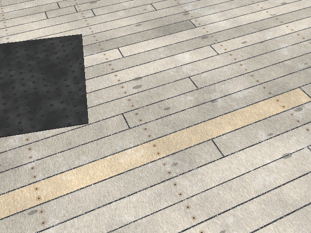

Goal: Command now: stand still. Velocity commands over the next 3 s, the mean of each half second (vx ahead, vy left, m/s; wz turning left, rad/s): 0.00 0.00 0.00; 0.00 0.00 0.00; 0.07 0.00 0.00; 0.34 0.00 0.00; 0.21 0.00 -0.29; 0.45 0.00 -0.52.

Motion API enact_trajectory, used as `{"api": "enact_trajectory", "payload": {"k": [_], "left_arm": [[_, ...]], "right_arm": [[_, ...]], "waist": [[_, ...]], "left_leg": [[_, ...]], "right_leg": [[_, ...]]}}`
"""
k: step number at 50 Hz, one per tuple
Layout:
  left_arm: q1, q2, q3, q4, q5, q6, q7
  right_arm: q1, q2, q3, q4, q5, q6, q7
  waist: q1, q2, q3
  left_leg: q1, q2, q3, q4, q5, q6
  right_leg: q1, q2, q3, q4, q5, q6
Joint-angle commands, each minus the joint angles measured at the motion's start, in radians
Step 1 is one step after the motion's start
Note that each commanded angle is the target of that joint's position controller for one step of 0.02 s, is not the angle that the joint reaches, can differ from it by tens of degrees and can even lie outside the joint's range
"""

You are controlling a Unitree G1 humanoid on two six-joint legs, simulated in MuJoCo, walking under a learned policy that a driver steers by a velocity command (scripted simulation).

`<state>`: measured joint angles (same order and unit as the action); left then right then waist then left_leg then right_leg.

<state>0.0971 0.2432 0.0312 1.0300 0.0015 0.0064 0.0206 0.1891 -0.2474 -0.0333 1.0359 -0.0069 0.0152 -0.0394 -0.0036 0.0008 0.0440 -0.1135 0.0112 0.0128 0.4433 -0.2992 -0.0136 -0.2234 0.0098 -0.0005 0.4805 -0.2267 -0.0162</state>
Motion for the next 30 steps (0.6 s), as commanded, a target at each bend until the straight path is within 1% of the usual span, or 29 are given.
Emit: {"api": "enact_trajectory", "payload": {"k": [1, 15, 30], "left_arm": [[-0.018, 0.115, 0.021, -0.024, 0.0, -0.006, 0.006], [0.009, 0.1, 0.017, 0.025, 0.0, 0.0, 0.013], [0.06, 0.076, 0.011, 0.048, -0.003, 0.001, 0.017]], "right_arm": [[0.027, -0.104, -0.016, -0.01, -0.001, -0.01, -0.004], [0.075, -0.07, -0.001, 0.052, -0.001, -0.02, -0.008], [0.144, -0.04, 0.008, 0.082, 0.001, -0.029, -0.01]], "waist": [[0.001, -0.009, -0.044], [0.004, -0.004, -0.014], [0.005, 0.001, -0.003]], "left_leg": [[-0.062, 0.028, -0.023, -0.068, 0.165, 0.014], [-0.101, 0.023, -0.012, -0.08, 0.086, 0.013], [-0.122, 0.022, -0.008, -0.082, 0.076, 0.016]], "right_leg": [[0.07, -0.056, 0.056, -0.065, 0.227, -0.034], [0.045, -0.043, 0.055, -0.088, 0.111, -0.03], [0.036, -0.036, 0.051, -0.087, 0.103, -0.031]]}}
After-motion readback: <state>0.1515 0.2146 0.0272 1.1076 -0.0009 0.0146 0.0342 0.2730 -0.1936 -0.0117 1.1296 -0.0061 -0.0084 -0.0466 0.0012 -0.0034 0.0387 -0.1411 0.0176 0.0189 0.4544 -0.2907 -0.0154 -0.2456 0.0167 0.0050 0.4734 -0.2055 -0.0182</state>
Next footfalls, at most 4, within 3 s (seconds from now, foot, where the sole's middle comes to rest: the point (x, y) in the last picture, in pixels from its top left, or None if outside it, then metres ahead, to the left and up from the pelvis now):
2.02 left None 0.44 0.10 -0.78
2.52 right None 0.34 -0.12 -0.78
2.94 left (162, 188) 0.72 0.00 -0.78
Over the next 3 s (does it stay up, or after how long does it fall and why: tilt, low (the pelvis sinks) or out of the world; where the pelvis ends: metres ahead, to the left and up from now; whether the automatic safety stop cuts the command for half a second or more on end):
stays up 0.55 -0.05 -0.02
